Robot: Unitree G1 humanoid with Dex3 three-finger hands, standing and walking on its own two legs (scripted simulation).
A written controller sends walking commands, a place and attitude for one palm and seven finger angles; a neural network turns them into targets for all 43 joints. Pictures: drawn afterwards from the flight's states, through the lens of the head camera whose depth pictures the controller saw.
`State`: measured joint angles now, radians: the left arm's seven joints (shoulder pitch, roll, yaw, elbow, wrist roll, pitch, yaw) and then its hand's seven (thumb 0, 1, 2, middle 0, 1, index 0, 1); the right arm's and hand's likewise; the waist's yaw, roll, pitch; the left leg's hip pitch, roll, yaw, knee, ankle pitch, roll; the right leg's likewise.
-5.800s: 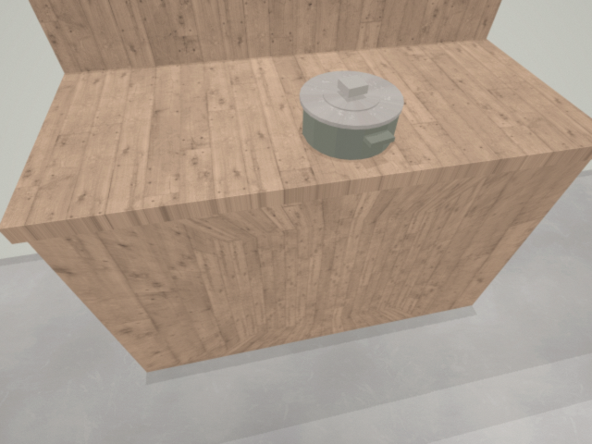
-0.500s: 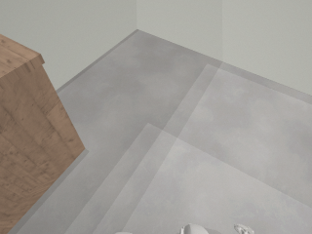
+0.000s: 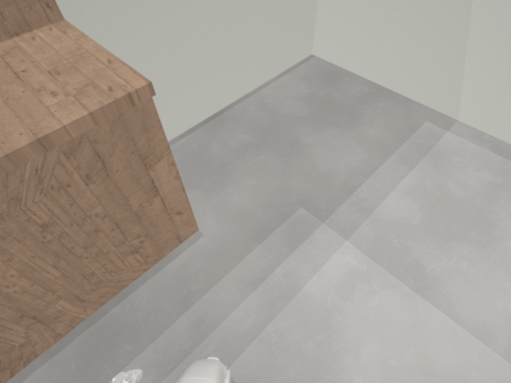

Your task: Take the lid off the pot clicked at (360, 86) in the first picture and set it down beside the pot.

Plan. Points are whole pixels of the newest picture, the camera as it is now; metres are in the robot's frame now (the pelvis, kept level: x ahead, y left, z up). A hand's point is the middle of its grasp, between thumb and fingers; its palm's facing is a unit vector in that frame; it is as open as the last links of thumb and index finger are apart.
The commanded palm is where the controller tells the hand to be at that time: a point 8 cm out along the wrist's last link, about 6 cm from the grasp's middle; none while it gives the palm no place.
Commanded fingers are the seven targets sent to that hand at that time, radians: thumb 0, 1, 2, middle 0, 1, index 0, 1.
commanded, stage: turn to face it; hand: left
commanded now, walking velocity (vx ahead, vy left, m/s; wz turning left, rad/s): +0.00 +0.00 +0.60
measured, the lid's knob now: out of the picture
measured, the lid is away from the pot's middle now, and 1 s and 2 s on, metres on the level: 0.00 0.00 0.00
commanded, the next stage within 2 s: take the last steps up to it in 1.26 s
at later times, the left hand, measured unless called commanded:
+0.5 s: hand out of the picture +0.05 +0.26 -0.15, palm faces +0.30 -0.90 -0.31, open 7.4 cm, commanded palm none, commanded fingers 0.00 0.90 0.90 -0.20 -0.30 -0.20 -0.30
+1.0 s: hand out of the picture -0.07 +0.22 -0.19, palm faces +0.59 -0.77 -0.25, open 7.4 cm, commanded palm none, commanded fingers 0.00 0.90 0.90 -0.20 -0.30 -0.20 -0.30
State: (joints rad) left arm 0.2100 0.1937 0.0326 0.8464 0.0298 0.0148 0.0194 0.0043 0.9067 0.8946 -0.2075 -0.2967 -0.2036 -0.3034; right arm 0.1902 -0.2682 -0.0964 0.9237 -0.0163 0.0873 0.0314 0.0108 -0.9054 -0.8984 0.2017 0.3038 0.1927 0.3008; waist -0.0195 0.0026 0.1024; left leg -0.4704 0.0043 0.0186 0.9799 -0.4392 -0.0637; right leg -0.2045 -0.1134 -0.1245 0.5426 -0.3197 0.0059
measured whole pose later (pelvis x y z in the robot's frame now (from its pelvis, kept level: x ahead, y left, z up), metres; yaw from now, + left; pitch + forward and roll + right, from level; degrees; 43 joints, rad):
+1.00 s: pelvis +0.03 +0.03 -0.02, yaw +35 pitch +0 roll +1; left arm 0.26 0.26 0.06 0.90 0.02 0.06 0.02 0.01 0.91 0.89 -0.21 -0.30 -0.20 -0.30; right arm 0.12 -0.23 -0.06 0.88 -0.02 0.03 0.02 0.01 -0.90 -0.90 0.20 0.30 0.19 0.30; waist 0.03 -0.06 0.11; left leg -0.32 -0.02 0.05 0.64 -0.31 0.03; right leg -0.35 -0.14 -0.12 0.91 -0.56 0.06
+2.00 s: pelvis +0.07 +0.16 +0.00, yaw +48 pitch +0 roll +1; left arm 0.33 0.21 0.06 1.06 0.03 0.00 -0.02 0.01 0.91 0.90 -0.20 -0.30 -0.20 -0.30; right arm 0.27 -0.16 -0.04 1.01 -0.02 -0.06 -0.02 0.00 -0.94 -0.90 0.21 0.30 0.20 0.30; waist 0.04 -0.04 0.03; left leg -0.13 -0.04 0.12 0.38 -0.25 0.06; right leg -0.52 -0.11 -0.06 1.10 -0.29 0.00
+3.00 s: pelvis +0.23 +0.31 -0.02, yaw +44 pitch +1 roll +2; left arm 0.27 0.23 0.04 0.93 0.03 0.02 0.04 0.00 0.91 0.90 -0.20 -0.30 -0.20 -0.30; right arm 0.10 -0.17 -0.05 0.92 -0.02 0.04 -0.01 0.01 -0.90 -0.90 0.21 0.30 0.20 0.30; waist 0.05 -0.02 0.05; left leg -0.46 0.05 0.06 0.64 -0.26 -0.01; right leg -0.32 -0.04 0.06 0.65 -0.37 0.00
